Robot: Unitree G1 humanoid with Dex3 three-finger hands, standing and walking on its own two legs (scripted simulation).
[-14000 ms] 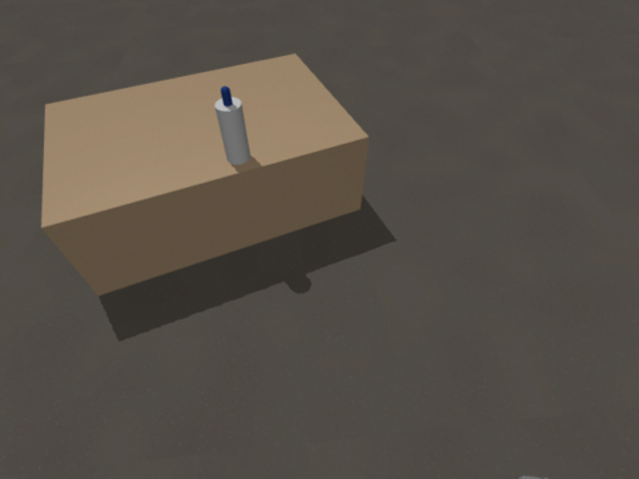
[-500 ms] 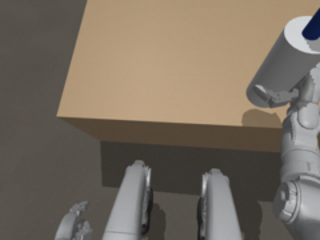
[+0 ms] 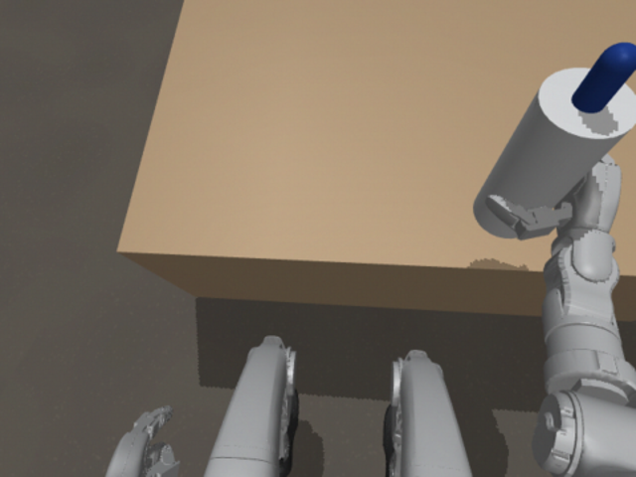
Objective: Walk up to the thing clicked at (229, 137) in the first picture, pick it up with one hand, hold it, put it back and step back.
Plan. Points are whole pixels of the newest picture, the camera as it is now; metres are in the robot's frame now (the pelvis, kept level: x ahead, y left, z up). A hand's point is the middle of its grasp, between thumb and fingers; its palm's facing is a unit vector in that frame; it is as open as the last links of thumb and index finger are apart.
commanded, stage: lift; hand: right
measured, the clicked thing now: (548, 153) +0.46 -0.21 +0.06
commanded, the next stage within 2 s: hold in 1.20 s
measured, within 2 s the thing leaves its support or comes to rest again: neither
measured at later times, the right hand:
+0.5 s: hand (574, 167) +0.41 -0.20 +0.11, palm faces +0.23 +0.97 -0.04, open 11.2 cm
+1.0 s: hand (579, 157) +0.39 -0.18 +0.16, palm faces +0.22 +0.98 -0.03, open 11.2 cm
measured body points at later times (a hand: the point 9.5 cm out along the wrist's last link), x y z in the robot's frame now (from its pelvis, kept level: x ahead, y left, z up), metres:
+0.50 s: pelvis +0.02 +0.00 +0.09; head +0.12 -0.02 +0.53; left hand +0.13 +0.25 -0.02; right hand +0.39 -0.25 +0.12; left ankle +0.06 +0.14 -0.55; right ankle +0.04 -0.13 -0.55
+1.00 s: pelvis +0.04 +0.00 +0.13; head +0.11 -0.01 +0.57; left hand +0.15 +0.25 +0.01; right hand +0.37 -0.23 +0.16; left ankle +0.06 +0.14 -0.55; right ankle +0.04 -0.13 -0.55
